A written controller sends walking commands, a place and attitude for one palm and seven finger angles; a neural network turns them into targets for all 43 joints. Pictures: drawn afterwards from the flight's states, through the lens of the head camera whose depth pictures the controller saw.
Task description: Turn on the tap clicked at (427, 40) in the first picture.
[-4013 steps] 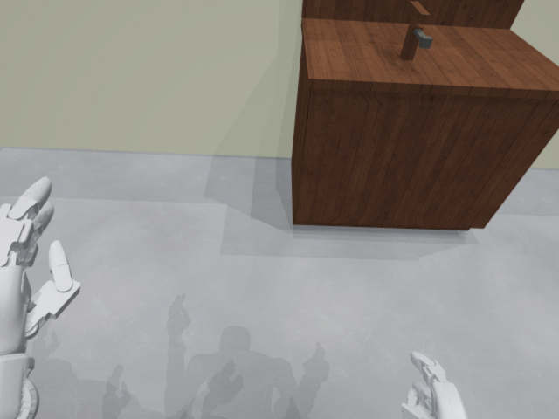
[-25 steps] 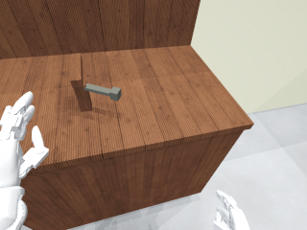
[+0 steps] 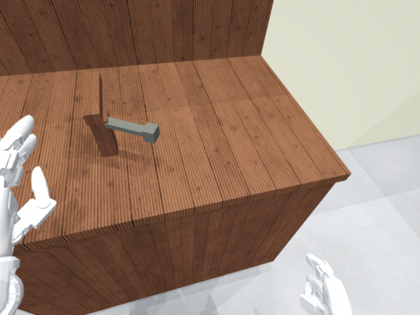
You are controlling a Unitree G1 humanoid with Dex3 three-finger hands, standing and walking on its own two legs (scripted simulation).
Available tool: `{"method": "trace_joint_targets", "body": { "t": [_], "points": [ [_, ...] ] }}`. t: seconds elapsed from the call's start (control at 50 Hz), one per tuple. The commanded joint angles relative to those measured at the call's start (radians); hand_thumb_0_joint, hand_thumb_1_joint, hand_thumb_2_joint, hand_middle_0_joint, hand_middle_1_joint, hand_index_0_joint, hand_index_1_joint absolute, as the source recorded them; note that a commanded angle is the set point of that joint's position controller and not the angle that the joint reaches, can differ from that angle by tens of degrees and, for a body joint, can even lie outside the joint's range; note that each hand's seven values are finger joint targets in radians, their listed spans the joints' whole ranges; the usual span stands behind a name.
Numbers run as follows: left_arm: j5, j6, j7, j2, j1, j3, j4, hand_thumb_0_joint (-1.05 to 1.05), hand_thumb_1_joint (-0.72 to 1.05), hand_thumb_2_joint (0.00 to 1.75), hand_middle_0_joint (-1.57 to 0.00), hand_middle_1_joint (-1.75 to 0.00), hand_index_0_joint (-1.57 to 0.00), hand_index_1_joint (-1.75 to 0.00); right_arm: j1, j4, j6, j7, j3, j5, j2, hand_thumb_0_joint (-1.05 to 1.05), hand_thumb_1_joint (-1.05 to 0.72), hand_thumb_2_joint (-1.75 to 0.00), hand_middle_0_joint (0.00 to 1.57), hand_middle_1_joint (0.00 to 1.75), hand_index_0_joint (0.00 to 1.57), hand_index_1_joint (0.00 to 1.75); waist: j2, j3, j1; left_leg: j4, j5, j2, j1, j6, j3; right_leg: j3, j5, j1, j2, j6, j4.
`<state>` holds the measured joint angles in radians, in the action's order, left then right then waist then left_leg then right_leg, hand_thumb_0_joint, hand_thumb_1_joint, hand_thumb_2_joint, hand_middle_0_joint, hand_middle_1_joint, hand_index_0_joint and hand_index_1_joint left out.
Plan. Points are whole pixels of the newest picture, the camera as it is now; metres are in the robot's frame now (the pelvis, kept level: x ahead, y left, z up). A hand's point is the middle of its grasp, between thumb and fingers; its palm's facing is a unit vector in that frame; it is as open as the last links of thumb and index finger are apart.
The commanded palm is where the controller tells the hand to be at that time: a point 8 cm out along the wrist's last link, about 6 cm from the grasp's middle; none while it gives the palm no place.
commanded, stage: look again from close up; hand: left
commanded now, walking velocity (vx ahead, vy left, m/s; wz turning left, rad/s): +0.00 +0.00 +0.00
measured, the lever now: (151, 133) +0.42 +0.17 +0.10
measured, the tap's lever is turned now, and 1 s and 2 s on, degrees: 59 59 59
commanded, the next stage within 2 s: shuffle to correct the standing spot in 0.24 s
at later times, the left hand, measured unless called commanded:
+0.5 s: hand (50, 204) +0.21 +0.24 +0.17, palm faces +0.40 -0.84 -0.36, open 7.4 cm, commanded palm +0.16 +0.27 +0.17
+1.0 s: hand (108, 208) +0.22 +0.17 +0.16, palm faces +0.34 -0.85 -0.40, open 7.4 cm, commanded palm +0.16 +0.21 +0.17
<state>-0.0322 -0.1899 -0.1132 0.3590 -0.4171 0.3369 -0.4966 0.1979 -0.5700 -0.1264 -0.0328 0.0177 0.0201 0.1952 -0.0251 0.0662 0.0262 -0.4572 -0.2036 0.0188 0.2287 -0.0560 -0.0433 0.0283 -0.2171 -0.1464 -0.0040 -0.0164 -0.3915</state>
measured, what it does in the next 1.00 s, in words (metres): shifts its weight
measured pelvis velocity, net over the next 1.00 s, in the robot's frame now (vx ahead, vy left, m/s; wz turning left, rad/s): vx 0.00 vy -0.07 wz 0.00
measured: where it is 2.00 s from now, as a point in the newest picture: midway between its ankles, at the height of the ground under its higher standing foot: outside the picture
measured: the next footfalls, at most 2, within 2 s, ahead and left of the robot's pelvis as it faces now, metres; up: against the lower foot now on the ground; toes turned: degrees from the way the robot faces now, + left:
none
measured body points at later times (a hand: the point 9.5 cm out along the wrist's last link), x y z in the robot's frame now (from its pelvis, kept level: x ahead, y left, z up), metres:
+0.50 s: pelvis +0.00 -0.01 +0.00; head +0.01 +0.01 +0.45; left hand +0.19 +0.28 +0.19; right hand +0.18 -0.23 -0.07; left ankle +0.03 +0.08 -0.74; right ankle +0.00 -0.13 -0.74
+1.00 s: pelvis +0.00 -0.07 -0.01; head +0.02 -0.07 +0.44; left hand +0.19 +0.21 +0.19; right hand +0.18 -0.31 -0.08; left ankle +0.03 +0.08 -0.74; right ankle +0.00 -0.13 -0.74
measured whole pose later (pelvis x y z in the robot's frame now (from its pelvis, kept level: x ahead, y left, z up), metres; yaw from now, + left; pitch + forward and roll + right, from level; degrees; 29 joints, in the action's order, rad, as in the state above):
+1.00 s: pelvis +0.00 -0.07 -0.01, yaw +0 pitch +0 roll -1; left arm -0.09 -0.13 -0.09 0.38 -0.47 0.36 -0.52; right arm 0.20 -0.55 -0.06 -0.03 -0.02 0.03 0.21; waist 0.02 0.04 0.01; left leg -0.52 -0.24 -0.08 0.28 0.04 0.00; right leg 0.06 -0.25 -0.19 0.10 0.09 -0.45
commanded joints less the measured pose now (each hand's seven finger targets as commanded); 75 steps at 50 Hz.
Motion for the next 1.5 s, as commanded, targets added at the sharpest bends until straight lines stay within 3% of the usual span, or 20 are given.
{"method": "trace_joint_targets", "body": {
  "t": [0.0, 0.12, 0.32, 0.34, 0.48, 0.58, 0.62, 0.76, 0.84, 1.02, 1.12, 1.22, 1.32, 1.34, 1.36, 1.38, 1.4, 1.42, 1.44, 1.48],
  "points": [
    [-0.012, -0.066, -0.021, 0.152, 0.042, 0.117, -0.204, 0.00, 0.90, 0.90, -0.20, -0.30, -0.20, -0.30, -0.078, 0.154, -0.046, -0.006, -0.053, 0.000, 0.125, 0.00, -0.90, -0.90, 0.20, 0.30, 0.20, 0.30, 0.110, -0.183, -0.003, 0.085, 0.171, -0.107, -0.065, 0.040, 0.114, -0.042, 0.182, 0.049, -0.043, 0.030, 0.025],
    [-0.016, -0.044, -0.018, 0.146, 0.027, 0.112, -0.143, 0.00, 0.90, 0.90, -0.20, -0.30, -0.20, -0.30, -0.089, 0.152, -0.029, -0.010, -0.052, 0.007, 0.126, 0.00, -0.90, -0.90, 0.20, 0.30, 0.20, 0.30, 0.044, -0.158, -0.007, 0.080, 0.153, -0.102, -0.064, 0.038, 0.108, -0.050, 0.193, 0.025, -0.051, 0.029, 0.048],
    [-0.014, -0.050, -0.029, 0.182, 0.068, 0.125, -0.223, 0.00, 0.90, 0.90, -0.20, -0.30, -0.20, -0.30, -0.104, 0.157, -0.030, -0.019, -0.047, 0.004, 0.121, 0.00, -0.90, -0.90, 0.20, 0.30, 0.20, 0.30, 0.098, -0.164, -0.003, 0.103, 0.110, -0.101, -0.061, 0.033, 0.122, -0.047, 0.160, 0.042, -0.052, 0.031, 0.042],
    [-0.018, -0.048, -0.025, 0.155, 0.064, 0.104, -0.198, 0.00, 0.90, 0.90, -0.20, -0.30, -0.20, -0.30, -0.096, 0.152, -0.025, -0.018, -0.043, -0.003, 0.121, 0.00, -0.90, -0.90, 0.20, 0.30, 0.20, 0.30, 0.093, -0.157, -0.006, 0.119, 0.083, -0.103, -0.049, 0.035, 0.124, -0.041, 0.136, 0.039, -0.041, 0.028, 0.047],
    [-0.025, -0.034, -0.012, 0.135, 0.073, 0.089, -0.146, 0.00, 0.90, 0.90, -0.20, -0.30, -0.20, -0.30, -0.085, 0.160, -0.013, -0.012, -0.050, 0.003, 0.118, 0.00, -0.90, -0.90, 0.20, 0.30, 0.20, 0.30, 0.117, -0.106, -0.012, 0.214, -0.070, -0.160, -0.017, 0.046, 0.179, -0.025, 0.024, 0.000, -0.001, 0.015, 0.035],
    [-0.027, -0.027, -0.010, 0.138, 0.083, 0.084, -0.174, 0.00, 0.90, 0.90, -0.20, -0.30, -0.20, -0.30, -0.086, 0.170, -0.011, -0.003, -0.055, 0.004, 0.118, 0.00, -0.90, -0.90, 0.20, 0.30, 0.20, 0.30, 0.099, -0.134, -0.015, 0.183, -0.057, -0.160, -0.026, 0.039, 0.158, -0.027, 0.040, 0.009, -0.003, 0.016, 0.051],
    [-0.029, -0.023, -0.016, 0.177, 0.070, 0.121, -0.205, 0.00, 0.90, 0.90, -0.20, -0.30, -0.20, -0.30, -0.097, 0.173, -0.011, -0.003, -0.056, 0.008, 0.113, 0.00, -0.90, -0.90, 0.20, 0.30, 0.20, 0.30, 0.094, -0.159, -0.013, 0.150, -0.004, -0.156, -0.050, 0.039, 0.145, -0.030, 0.067, 0.014, -0.009, 0.018, 0.059],
    [-0.046, -0.017, -0.007, 0.190, 0.040, 0.138, -0.243, 0.00, 0.90, 0.90, -0.20, -0.30, -0.20, -0.30, -0.088, 0.179, -0.002, -0.002, -0.068, 0.003, 0.117, 0.00, -0.90, -0.90, 0.20, 0.30, 0.20, 0.30, 0.119, -0.193, -0.012, 0.041, 0.164, -0.158, -0.064, 0.031, 0.107, -0.046, 0.163, 0.007, -0.029, 0.028, 0.042],
    [-0.057, -0.004, 0.001, 0.170, -0.009, 0.126, -0.210, 0.00, 0.90, 0.90, -0.20, -0.30, -0.20, -0.30, -0.076, 0.170, 0.008, -0.004, -0.068, 0.002, 0.119, 0.00, -0.90, -0.90, 0.20, 0.30, 0.20, 0.30, 0.081, -0.180, -0.020, -0.004, 0.159, -0.146, -0.048, 0.032, 0.085, -0.052, 0.187, -0.015, -0.035, 0.035, 0.039],
    [-0.075, 0.009, -0.003, 0.204, -0.006, 0.154, -0.226, 0.00, 0.90, 0.90, -0.20, -0.30, -0.20, -0.30, -0.088, 0.165, 0.015, -0.012, -0.077, 0.007, 0.116, 0.00, -0.90, -0.90, 0.20, 0.30, 0.20, 0.30, 0.009, -0.149, -0.026, -0.129, 0.040, -0.107, -0.031, 0.034, 0.046, -0.138, 0.180, -0.100, -0.104, 0.069, 0.059],
    [-0.066, -0.003, -0.028, 0.198, -0.008, 0.157, -0.224, 0.00, 0.90, 0.90, -0.20, -0.30, -0.20, -0.30, -0.116, 0.155, 0.013, -0.010, -0.060, 0.011, 0.111, 0.00, -0.90, -0.90, 0.20, 0.30, 0.20, 0.30, 0.045, -0.132, -0.016, -0.137, 0.014, -0.076, -0.012, 0.028, 0.056, -0.209, 0.161, -0.072, -0.141, 0.029, 0.102],
    [-0.049, -0.014, -0.042, 0.195, -0.011, 0.148, -0.235, 0.00, 0.90, 0.90, -0.20, -0.30, -0.20, -0.30, -0.123, 0.143, 0.011, -0.011, -0.052, 0.005, 0.118, 0.00, -0.90, -0.90, 0.20, 0.30, 0.20, 0.30, 0.077, -0.137, -0.005, -0.057, 0.105, -0.087, -0.050, 0.015, 0.070, -0.154, 0.254, -0.012, -0.117, -0.004, 0.069],
    [-0.046, 0.004, -0.037, 0.167, -0.019, 0.129, -0.148, 0.00, 0.90, 0.90, -0.20, -0.30, -0.20, -0.30, -0.115, 0.140, 0.019, -0.012, -0.053, 0.007, 0.115, 0.00, -0.90, -0.90, 0.20, 0.30, 0.20, 0.30, -0.015, -0.118, -0.009, -0.053, 0.115, -0.089, -0.049, 0.015, 0.071, -0.130, 0.279, -0.002, -0.105, -0.009, 0.068],
    [0.077, -0.088, -0.014, 0.891, 0.945, 0.647, -0.315, 0.00, 0.90, 0.90, -0.20, -0.30, -0.20, -0.30, 0.026, 0.114, -0.048, -0.036, -0.106, -0.021, 0.158, 0.00, -0.90, -0.90, 0.20, 0.30, 0.20, 0.30, -0.204, 0.052, 0.018, -0.130, 0.107, -0.015, 0.068, 0.052, -0.103, -0.151, 0.673, -0.143, -0.072, -0.154, 0.197],
    [0.022, -0.067, 0.027, 0.362, 0.454, 0.292, 0.200, 0.00, 0.90, 0.90, -0.20, -0.30, -0.20, -0.30, -0.040, 0.092, -0.051, -0.032, -0.063, -0.020, 0.085, 0.00, -0.90, -0.90, 0.20, 0.30, 0.20, 0.30, -0.156, -0.165, 0.019, -0.089, 0.109, 0.036, 0.036, 0.027, -0.003, -0.173, 0.731, 0.035, -0.139, -0.028, 0.013],
    [-0.008, -0.078, 0.015, 0.294, 0.193, 0.264, 0.164, 0.00, 0.90, 0.90, -0.20, -0.30, -0.20, -0.30, -0.036, 0.134, -0.051, -0.021, -0.084, -0.008, 0.122, 0.00, -0.90, -0.90, 0.20, 0.30, 0.20, 0.30, -0.115, -0.127, 0.052, -0.082, 0.112, -0.019, 0.044, 0.039, 0.008, -0.229, 0.797, 0.079, -0.148, -0.053, 0.023],
    [-0.020, -0.067, 0.022, 0.175, 0.118, 0.151, 0.193, 0.00, 0.90, 0.90, -0.20, -0.30, -0.20, -0.30, -0.024, 0.124, -0.050, -0.012, -0.084, 0.001, 0.137, 0.00, -0.90, -0.90, 0.20, 0.30, 0.20, 0.30, -0.057, -0.182, 0.038, -0.022, 0.121, -0.030, 0.026, 0.027, 0.011, -0.178, 0.737, 0.158, -0.147, -0.036, -0.024],
    [-0.033, -0.070, 0.033, 0.057, 0.054, 0.034, 0.160, 0.00, 0.90, 0.90, -0.20, -0.30, -0.20, -0.30, -0.051, 0.128, -0.051, 0.006, -0.076, 0.012, 0.128, 0.00, -0.90, -0.90, 0.20, 0.30, 0.20, 0.30, 0.106, -0.245, 0.031, 0.019, 0.228, -0.050, -0.079, 0.006, 0.009, -0.141, 0.613, 0.121, -0.123, -0.034, -0.070],
    [-0.032, -0.073, 0.028, 0.093, 0.091, 0.039, 0.014, 0.00, 0.90, 0.90, -0.20, -0.30, -0.20, -0.30, -0.040, 0.145, -0.050, 0.022, -0.082, 0.010, 0.149, 0.00, -0.90, -0.90, 0.20, 0.30, 0.20, 0.30, 0.123, -0.272, 0.027, 0.002, 0.308, -0.086, -0.124, -0.001, 0.031, -0.125, 0.477, 0.068, -0.103, -0.044, -0.070],
    [-0.027, -0.069, 0.022, 0.091, 0.067, 0.007, -0.103, 0.00, 0.90, 0.90, -0.20, -0.30, -0.20, -0.30, -0.072, 0.160, -0.052, 0.040, -0.075, 0.008, 0.139, 0.00, -0.90, -0.90, 0.20, 0.30, 0.20, 0.30, 0.031, -0.269, 0.029, -0.014, 0.345, -0.112, -0.112, -0.007, 0.066, -0.106, 0.350, 0.044, -0.080, -0.049, -0.047]
  ]
}}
